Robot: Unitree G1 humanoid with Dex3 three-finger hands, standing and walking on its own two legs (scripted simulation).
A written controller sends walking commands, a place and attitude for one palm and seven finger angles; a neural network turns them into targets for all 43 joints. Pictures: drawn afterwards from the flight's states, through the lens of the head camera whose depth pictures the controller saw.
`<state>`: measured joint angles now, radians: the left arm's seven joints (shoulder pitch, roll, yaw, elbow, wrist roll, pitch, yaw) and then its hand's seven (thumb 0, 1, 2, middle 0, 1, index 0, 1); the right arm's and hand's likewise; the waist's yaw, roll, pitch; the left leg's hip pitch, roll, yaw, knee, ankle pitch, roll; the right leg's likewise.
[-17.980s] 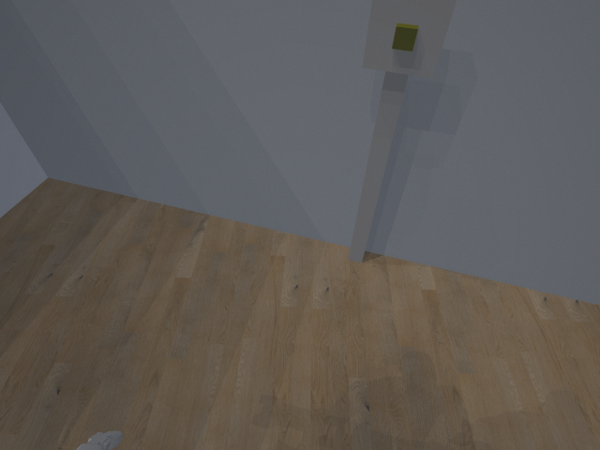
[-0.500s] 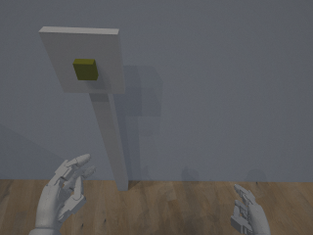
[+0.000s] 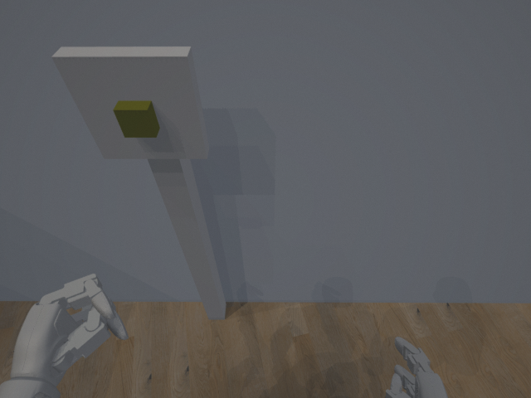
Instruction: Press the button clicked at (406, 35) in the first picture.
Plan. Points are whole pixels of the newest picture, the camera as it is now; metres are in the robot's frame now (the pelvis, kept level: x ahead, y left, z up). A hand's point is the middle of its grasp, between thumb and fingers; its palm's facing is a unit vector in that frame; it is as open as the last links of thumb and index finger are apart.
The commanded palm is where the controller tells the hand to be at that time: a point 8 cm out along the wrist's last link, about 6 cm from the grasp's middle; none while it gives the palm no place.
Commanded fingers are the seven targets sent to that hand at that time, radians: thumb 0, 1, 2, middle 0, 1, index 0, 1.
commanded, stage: raise the hand and make a fist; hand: left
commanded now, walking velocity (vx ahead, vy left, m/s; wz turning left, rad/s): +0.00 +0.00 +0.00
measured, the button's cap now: (138, 118) +0.47 +0.21 +0.19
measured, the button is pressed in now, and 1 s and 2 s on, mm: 0 0 0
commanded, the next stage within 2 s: aim a knuckle at the button in 1.16 s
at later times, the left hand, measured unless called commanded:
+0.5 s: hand (55, 285) +0.22 +0.25 +0.14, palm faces +0.06 -1.00 -0.06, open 3.1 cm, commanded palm +0.18 +0.30 +0.16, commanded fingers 0.00 0.90 0.90 -1.30 -1.50 -1.30 -1.50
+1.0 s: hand (53, 261) +0.23 +0.24 +0.18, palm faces +0.08 -1.00 -0.06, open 3.1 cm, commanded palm +0.20 +0.29 +0.19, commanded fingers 0.00 0.90 0.90 -1.30 -1.50 -1.30 -1.50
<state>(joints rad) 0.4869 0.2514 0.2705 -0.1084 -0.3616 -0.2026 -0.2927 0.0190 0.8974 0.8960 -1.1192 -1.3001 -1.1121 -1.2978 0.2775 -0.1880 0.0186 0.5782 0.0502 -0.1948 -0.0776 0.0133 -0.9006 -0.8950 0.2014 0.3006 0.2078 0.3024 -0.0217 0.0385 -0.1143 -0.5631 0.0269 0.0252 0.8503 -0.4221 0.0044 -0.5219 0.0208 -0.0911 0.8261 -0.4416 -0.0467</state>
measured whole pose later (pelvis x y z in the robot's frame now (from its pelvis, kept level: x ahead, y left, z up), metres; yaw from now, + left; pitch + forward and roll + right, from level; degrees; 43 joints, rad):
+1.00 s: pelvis +0.00 +0.02 +0.03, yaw +1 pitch -1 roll -1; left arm 0.22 0.31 0.29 -0.25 -0.31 0.19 -0.24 0.02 0.90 0.90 -1.30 -1.50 -1.29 -1.50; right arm 0.22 -0.25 0.07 0.61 0.06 -0.22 -0.08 0.01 -0.90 -0.90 0.20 0.30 0.21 0.30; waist 0.04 0.05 -0.05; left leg -0.23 -0.02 0.03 0.55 -0.29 0.04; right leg -0.19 -0.01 -0.09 0.52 -0.31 -0.02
